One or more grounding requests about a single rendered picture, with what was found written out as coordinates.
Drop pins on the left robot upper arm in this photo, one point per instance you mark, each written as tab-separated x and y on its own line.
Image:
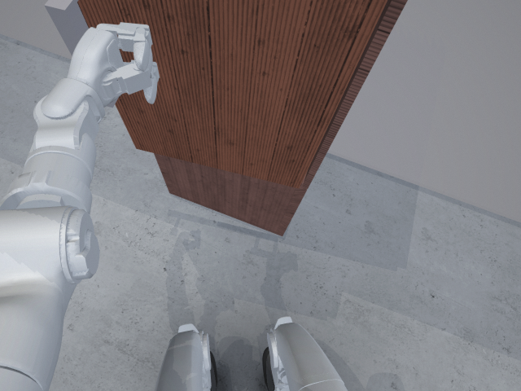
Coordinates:
44	254

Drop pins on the left robot forearm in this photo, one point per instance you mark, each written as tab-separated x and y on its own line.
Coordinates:
60	164

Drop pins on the robot right shin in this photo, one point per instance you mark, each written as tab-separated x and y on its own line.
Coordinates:
280	378

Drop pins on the handle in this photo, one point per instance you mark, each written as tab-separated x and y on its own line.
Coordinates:
68	19

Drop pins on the cupboard door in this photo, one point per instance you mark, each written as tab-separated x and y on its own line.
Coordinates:
246	86

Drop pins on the left robot hand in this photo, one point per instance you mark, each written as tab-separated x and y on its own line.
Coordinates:
97	61

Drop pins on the robot left thigh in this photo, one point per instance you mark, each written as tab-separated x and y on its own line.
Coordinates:
186	358

